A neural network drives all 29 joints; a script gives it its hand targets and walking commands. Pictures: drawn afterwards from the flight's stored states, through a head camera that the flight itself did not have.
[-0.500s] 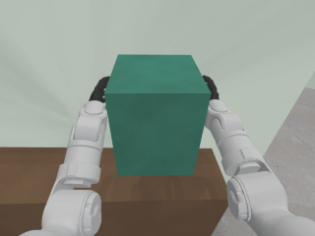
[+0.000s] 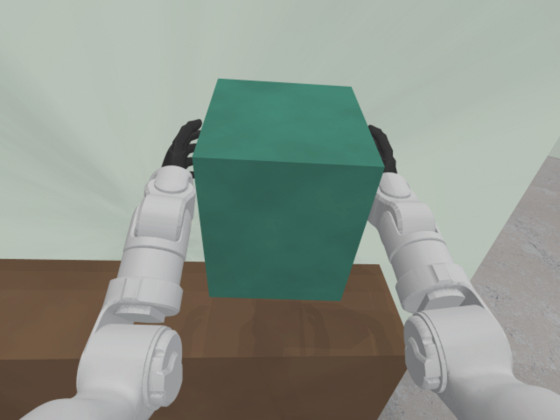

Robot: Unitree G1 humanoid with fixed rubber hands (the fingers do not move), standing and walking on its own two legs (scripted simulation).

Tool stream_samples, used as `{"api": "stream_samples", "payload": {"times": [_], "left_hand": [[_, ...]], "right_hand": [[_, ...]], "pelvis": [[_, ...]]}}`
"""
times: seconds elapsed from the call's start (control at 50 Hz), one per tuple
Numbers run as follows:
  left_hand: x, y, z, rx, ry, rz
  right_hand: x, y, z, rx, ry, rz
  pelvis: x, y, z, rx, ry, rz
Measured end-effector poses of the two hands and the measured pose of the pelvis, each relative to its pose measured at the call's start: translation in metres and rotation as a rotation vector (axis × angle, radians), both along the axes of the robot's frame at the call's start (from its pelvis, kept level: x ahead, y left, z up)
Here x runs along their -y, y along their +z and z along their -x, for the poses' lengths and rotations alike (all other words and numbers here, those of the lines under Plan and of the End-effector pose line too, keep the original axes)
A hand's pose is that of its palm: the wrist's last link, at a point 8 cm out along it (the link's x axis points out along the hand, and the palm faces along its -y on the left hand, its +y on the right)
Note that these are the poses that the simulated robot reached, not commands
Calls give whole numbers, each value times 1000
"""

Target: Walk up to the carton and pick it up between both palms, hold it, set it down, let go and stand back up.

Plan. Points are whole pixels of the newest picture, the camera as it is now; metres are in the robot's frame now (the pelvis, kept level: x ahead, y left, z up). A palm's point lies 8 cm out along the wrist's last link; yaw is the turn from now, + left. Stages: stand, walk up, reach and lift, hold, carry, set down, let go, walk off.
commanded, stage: set down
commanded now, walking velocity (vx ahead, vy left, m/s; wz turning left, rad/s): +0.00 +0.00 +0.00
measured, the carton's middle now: (280, 191) +0.39 +0.00 +0.19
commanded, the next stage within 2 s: none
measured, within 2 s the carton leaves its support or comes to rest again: neither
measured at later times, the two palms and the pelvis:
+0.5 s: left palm (184, 201) +0.40 +0.15 +0.16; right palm (367, 185) +0.42 -0.14 +0.19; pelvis +0.02 -0.01 +0.01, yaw +0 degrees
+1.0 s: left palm (185, 214) +0.40 +0.15 +0.13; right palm (361, 197) +0.43 -0.14 +0.16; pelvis +0.02 -0.01 +0.01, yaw +0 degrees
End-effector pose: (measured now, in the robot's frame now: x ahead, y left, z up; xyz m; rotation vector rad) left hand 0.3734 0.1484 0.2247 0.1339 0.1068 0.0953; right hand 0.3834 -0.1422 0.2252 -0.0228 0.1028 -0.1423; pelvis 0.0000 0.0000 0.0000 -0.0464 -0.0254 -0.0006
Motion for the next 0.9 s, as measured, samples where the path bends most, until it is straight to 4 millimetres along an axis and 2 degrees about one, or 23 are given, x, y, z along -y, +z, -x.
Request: {"api": "stream_samples", "payload": {"times": [0.08,0.14,0.36,0.48,0.6,0.9], "left_hand": [[0,8,-5,19,-1,-12],[-2,7,-9,9,3,-27],[-6,-45,-16,-62,26,-31],[-1,-64,-22,-85,31,-13],[2,-72,-25,-87,35,9],[-1,-81,-26,-93,47,7]], "right_hand": [[0,2,-5,27,3,-4],[-2,-1,-11,29,12,-8],[-7,-15,-34,74,66,-9],[-3,-35,-40,59,71,-1],[0,-48,-42,60,65,12],[-3,-55,-47,59,79,8]], "pelvis": [[1,1,-1,1,2,-3],[2,2,-3,4,3,-7],[12,6,-15,-5,6,-22],[14,7,-20,-9,6,-25],[14,7,-24,-15,6,-26],[14,7,-25,-17,6,-25]]}}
